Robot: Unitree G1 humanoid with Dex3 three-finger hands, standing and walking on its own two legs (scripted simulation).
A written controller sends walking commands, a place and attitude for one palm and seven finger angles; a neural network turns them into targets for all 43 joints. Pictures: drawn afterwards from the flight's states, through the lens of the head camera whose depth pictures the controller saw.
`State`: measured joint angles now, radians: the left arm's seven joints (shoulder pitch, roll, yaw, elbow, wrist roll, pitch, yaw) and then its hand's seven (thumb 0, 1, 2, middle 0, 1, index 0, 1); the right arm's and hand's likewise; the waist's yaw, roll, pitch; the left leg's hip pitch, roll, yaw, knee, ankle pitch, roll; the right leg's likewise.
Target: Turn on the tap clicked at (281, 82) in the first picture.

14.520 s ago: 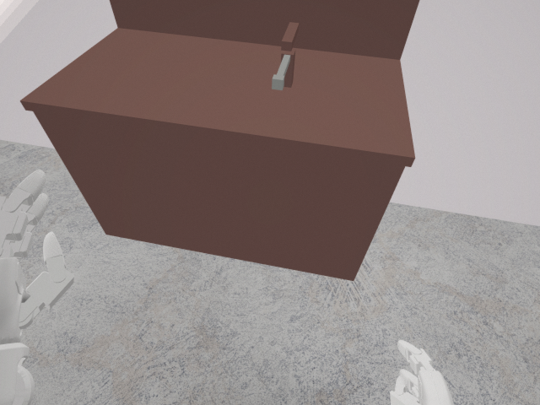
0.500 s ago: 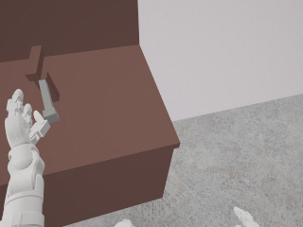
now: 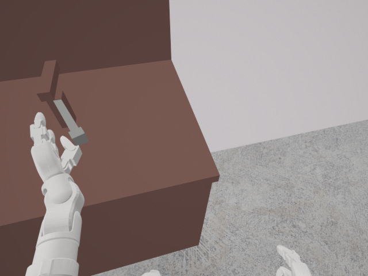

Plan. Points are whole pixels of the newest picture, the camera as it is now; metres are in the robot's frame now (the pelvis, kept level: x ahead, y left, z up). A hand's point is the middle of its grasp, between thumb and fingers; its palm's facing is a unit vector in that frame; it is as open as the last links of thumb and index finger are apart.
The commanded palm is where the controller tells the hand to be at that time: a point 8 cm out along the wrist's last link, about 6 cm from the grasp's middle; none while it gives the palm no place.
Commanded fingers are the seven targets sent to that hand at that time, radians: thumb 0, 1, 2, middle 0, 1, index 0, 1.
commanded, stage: push the lever round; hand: left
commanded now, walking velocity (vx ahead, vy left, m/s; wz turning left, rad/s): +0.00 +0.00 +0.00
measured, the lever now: (78, 136) +0.38 +0.26 +0.10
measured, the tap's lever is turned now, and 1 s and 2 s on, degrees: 22 50 80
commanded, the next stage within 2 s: lift the hand up off the lever in 1.96 s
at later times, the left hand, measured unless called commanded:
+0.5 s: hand (101, 141) +0.38 +0.21 +0.09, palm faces +0.67 -0.74 -0.07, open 7.8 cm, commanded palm +0.33 +0.23 +0.09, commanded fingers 0.00 0.90 0.90 -0.15 -0.15 -0.15 -0.15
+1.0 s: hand (116, 130) +0.41 +0.18 +0.09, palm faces +0.75 -0.66 -0.07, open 7.7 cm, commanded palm +0.36 +0.20 +0.09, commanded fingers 0.00 0.90 0.90 -0.15 -0.15 -0.15 -0.15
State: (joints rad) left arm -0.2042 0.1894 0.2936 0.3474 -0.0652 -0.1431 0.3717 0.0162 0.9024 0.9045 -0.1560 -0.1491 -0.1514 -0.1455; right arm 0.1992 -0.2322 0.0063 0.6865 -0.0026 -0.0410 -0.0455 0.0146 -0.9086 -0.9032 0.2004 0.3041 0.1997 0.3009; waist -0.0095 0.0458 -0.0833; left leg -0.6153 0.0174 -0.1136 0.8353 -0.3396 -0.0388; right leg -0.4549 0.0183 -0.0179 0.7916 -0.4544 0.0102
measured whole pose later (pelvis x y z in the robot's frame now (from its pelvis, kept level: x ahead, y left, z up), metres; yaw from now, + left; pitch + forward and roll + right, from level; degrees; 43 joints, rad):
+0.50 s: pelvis +0.00 +0.00 +0.00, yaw +0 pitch +7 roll -2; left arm -0.31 0.07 0.19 0.39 0.04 -0.07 0.64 0.02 0.91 0.91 -0.16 -0.15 -0.15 -0.15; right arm 0.19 -0.22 -0.01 0.70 -0.04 0.03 -0.02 0.01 -0.91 -0.90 0.20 0.30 0.20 0.30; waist -0.01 0.05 -0.10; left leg -0.61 0.01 -0.11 0.84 -0.34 -0.04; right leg -0.45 0.02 -0.02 0.79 -0.46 0.01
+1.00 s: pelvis +0.00 -0.01 +0.00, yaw +0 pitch +8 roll -2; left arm -0.53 0.01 0.23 0.61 0.09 -0.06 0.82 0.02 0.92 0.91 -0.16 -0.15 -0.15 -0.15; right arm 0.18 -0.20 -0.02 0.74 -0.07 0.07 0.01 0.01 -0.91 -0.90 0.20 0.30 0.20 0.30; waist -0.04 0.05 -0.12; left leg -0.67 0.02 -0.13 0.85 -0.34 -0.05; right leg -0.51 0.02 -0.03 0.82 -0.46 0.00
